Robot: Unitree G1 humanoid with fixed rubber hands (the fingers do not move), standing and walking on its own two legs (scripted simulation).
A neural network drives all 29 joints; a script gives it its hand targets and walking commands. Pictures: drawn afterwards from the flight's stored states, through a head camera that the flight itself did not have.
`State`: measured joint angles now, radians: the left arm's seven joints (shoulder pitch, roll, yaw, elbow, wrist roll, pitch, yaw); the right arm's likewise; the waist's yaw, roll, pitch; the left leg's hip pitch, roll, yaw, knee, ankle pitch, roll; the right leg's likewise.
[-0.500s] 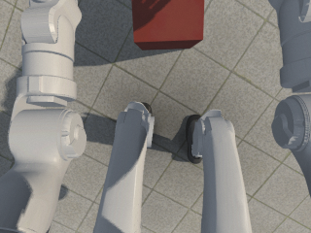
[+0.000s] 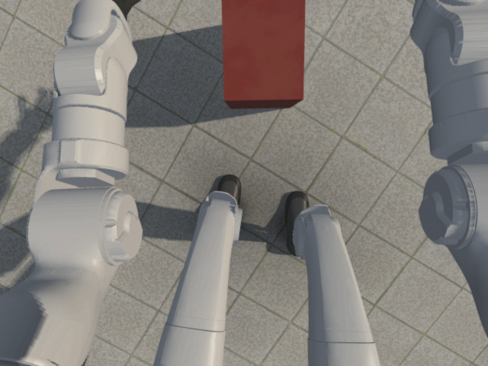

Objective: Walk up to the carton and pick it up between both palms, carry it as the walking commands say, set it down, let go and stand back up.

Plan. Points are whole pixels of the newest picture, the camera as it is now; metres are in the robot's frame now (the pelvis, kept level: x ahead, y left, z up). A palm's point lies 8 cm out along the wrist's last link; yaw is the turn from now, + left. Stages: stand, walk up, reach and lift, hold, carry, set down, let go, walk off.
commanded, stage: set down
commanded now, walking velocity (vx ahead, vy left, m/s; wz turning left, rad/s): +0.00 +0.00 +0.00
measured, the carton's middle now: (261, 56) +0.58 +0.05 -0.54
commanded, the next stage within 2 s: let go in 0.12 s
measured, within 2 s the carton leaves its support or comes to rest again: neither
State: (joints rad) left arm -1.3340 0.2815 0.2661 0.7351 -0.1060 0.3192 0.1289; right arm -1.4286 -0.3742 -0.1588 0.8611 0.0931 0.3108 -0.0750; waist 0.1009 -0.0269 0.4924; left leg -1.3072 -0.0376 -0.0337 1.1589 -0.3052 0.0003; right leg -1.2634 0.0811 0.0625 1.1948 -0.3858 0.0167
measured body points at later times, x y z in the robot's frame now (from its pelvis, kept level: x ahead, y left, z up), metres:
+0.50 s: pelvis +0.08 +0.01 +0.07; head +0.35 +0.02 +0.43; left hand +0.47 +0.24 -0.06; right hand +0.50 -0.16 -0.07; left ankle +0.12 +0.11 -0.62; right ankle +0.09 -0.12 -0.62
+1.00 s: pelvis +0.11 -0.01 +0.12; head +0.19 -0.01 +0.56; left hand +0.28 +0.22 +0.03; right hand +0.32 -0.25 +0.03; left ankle +0.12 +0.11 -0.62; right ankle +0.09 -0.12 -0.62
